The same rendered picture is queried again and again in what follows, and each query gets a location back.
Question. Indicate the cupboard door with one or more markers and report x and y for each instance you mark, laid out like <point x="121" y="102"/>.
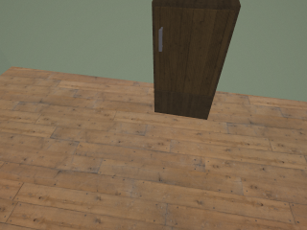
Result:
<point x="193" y="44"/>

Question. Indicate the handle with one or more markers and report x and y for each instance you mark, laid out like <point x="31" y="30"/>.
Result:
<point x="160" y="38"/>

